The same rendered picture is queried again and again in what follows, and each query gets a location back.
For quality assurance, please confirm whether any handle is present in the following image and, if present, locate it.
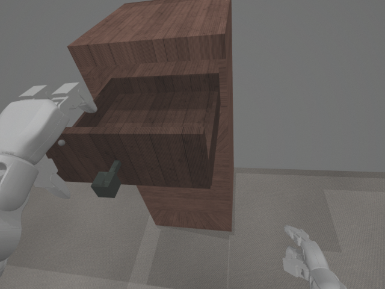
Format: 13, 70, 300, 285
91, 160, 122, 198

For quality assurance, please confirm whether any robot left hand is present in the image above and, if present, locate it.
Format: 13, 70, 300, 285
0, 82, 97, 199

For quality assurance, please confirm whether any robot right hand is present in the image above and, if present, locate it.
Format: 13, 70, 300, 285
282, 225, 329, 282

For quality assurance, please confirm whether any drawer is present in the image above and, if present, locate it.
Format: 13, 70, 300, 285
46, 73, 221, 189

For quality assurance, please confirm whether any robot left forearm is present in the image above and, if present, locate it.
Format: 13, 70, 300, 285
0, 153, 39, 277

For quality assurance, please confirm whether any cabinet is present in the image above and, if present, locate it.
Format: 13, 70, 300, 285
67, 0, 234, 232

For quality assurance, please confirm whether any robot right forearm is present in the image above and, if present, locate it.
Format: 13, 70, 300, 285
309, 268, 347, 289

